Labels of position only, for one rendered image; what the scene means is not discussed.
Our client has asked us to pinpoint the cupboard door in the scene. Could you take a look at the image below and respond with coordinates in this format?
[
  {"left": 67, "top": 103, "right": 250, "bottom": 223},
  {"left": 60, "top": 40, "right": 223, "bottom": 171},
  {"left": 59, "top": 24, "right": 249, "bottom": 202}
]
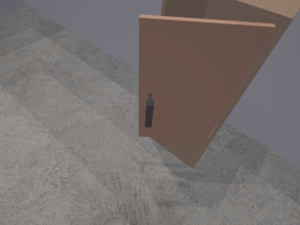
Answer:
[{"left": 139, "top": 14, "right": 277, "bottom": 140}]

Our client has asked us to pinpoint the handle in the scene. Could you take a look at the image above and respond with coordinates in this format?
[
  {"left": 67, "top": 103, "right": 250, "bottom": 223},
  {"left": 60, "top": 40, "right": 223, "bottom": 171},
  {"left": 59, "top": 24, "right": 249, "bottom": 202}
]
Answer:
[{"left": 144, "top": 93, "right": 154, "bottom": 128}]

